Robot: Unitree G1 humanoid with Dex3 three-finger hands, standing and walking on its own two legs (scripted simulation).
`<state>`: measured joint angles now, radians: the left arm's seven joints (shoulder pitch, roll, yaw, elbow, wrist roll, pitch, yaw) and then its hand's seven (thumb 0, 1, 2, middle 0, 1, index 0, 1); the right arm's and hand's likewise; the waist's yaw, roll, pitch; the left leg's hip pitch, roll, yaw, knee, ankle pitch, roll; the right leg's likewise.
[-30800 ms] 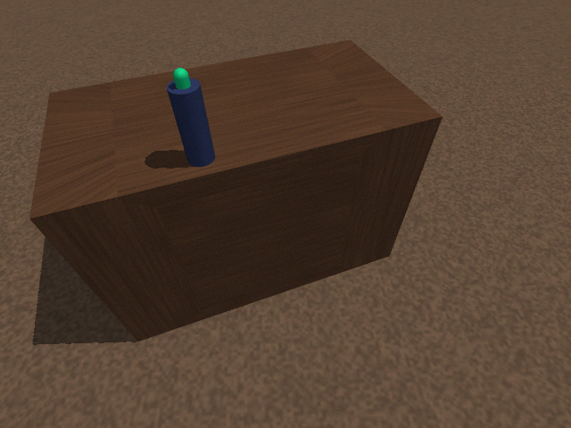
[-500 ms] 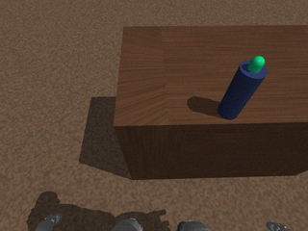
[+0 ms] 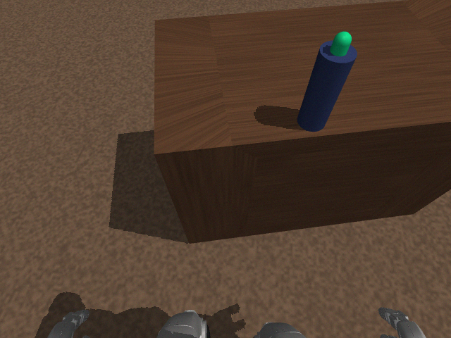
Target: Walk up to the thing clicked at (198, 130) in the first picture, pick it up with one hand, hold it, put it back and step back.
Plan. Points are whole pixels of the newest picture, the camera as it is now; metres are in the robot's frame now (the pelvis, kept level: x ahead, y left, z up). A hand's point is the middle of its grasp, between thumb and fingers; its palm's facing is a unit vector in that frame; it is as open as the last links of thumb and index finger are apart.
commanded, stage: step back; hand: right
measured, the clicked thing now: (325, 84) +0.59 -0.19 +0.06
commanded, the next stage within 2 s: none
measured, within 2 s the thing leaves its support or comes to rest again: neither
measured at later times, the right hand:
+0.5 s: hand out of the picture -0.02 -0.26 -0.13, palm faces -0.14 +0.89 -0.43, open 7.4 cm
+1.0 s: hand out of the picture -0.15 -0.34 -0.14, palm faces -0.05 +0.93 -0.37, open 7.4 cm
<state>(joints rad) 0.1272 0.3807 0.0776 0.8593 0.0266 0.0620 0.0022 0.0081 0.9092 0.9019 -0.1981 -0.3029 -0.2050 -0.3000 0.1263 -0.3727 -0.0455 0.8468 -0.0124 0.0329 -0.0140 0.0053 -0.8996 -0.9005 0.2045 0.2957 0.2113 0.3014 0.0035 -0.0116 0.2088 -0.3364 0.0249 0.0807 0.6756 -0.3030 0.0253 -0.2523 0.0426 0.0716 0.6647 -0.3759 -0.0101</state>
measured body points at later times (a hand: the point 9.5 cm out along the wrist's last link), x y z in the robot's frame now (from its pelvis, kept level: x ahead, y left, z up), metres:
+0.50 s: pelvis -0.13 +0.00 +0.00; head -0.07 +0.03 +0.45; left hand -0.02 +0.31 -0.12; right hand -0.02 -0.31 -0.10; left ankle -0.13 +0.11 -0.72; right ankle -0.04 -0.12 -0.69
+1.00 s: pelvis -0.28 -0.07 +0.01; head -0.23 -0.09 +0.46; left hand -0.23 +0.25 -0.09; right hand -0.15 -0.38 -0.12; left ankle -0.24 +0.09 -0.65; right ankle -0.28 -0.18 -0.72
